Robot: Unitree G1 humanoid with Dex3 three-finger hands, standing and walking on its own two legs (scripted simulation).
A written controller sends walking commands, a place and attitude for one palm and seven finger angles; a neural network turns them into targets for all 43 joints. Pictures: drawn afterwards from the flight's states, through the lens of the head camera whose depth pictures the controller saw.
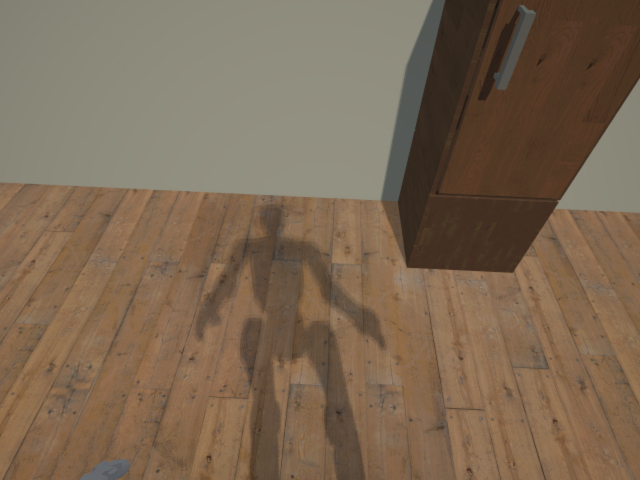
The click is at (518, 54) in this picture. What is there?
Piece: cupboard door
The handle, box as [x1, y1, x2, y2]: [493, 5, 535, 89]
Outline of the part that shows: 523,5 519,5 518,7 521,16 500,72 494,73 493,76 496,81 495,86 497,89 506,88 535,15 535,13 532,10 528,10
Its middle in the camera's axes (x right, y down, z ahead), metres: +0.44 -0.44 +0.89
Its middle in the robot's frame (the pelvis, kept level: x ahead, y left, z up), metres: +0.99 -0.39 +0.12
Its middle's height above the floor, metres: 0.89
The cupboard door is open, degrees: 0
